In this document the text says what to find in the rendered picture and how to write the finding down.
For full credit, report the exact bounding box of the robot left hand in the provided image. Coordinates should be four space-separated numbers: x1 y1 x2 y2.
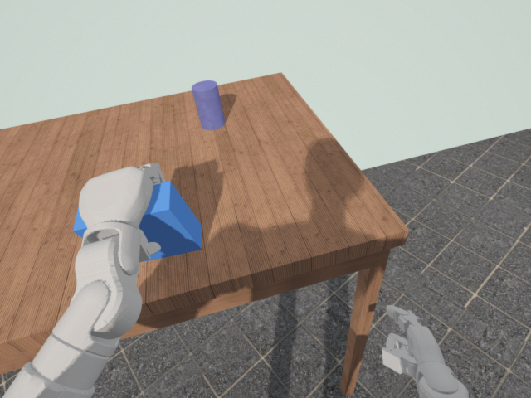
79 163 166 262

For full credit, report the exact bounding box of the table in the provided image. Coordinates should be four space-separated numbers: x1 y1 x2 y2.
0 72 409 397

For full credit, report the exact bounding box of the robot right forearm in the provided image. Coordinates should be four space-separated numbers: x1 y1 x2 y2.
416 362 469 398

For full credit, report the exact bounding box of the robot left forearm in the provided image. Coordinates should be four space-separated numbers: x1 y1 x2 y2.
2 221 142 398

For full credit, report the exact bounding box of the robot right hand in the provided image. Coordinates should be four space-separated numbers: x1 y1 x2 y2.
382 305 445 383

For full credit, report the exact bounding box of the sponge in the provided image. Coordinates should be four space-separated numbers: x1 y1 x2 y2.
73 181 202 262

